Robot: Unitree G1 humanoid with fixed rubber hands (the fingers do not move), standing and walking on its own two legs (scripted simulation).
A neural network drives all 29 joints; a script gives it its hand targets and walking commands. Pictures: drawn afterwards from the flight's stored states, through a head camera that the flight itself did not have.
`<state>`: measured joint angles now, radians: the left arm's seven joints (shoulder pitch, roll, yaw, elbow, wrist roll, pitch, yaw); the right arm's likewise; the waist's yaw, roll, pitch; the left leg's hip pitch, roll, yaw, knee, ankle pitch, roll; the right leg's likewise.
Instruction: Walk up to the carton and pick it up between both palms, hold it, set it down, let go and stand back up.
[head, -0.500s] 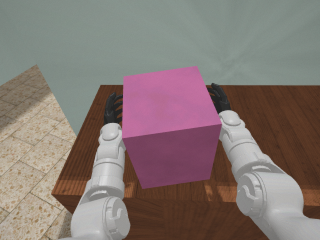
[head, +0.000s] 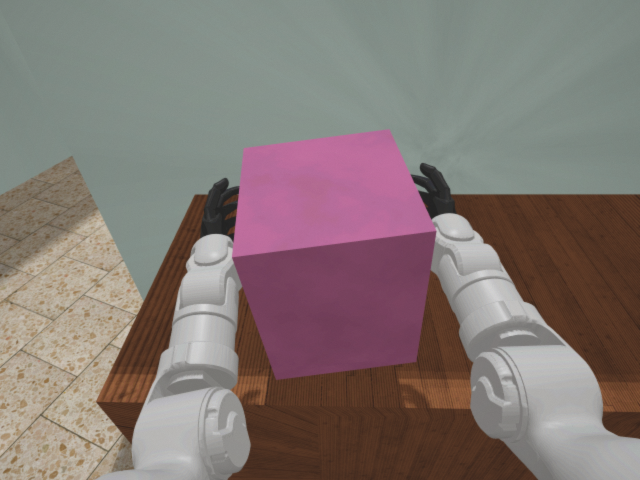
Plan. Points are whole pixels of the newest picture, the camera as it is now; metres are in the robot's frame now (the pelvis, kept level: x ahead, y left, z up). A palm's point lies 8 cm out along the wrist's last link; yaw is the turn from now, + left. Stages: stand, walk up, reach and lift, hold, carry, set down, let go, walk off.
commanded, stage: reach and lift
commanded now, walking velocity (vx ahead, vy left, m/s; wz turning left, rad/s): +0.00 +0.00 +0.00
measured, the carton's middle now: (331, 257) +0.39 +0.02 +0.11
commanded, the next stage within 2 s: hold in 1.50 s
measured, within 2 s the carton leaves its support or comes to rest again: neither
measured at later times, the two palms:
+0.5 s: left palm (213, 218) +0.38 +0.17 +0.19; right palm (448, 210) +0.39 -0.12 +0.19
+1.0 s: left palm (214, 198) +0.39 +0.17 +0.21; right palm (455, 197) +0.39 -0.12 +0.21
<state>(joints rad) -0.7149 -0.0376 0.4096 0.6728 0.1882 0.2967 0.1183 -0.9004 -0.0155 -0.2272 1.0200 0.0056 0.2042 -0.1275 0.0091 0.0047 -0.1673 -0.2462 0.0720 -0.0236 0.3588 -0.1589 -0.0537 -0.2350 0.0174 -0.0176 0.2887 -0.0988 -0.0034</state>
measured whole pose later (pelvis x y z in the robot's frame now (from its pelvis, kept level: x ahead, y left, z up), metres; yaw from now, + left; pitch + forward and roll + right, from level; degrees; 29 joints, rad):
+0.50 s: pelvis +0.00 +0.01 +0.00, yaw +0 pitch +1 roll -1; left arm -0.73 0.00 0.38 0.53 0.18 0.49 0.07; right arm -0.89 -0.01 -0.16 0.87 0.13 0.34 -0.20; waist -0.05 -0.01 -0.16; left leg -0.21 0.06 -0.02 0.36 -0.16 -0.04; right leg -0.20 0.00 -0.02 0.29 -0.10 0.01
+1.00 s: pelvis +0.00 +0.01 +0.00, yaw +0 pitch +1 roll -1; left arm -0.78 0.02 0.35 0.46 0.18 0.60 0.07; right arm -0.89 -0.03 -0.13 0.76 0.23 0.44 -0.24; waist -0.06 -0.02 -0.17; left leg -0.21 0.06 -0.02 0.36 -0.16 -0.04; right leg -0.19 0.00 -0.02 0.29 -0.11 0.01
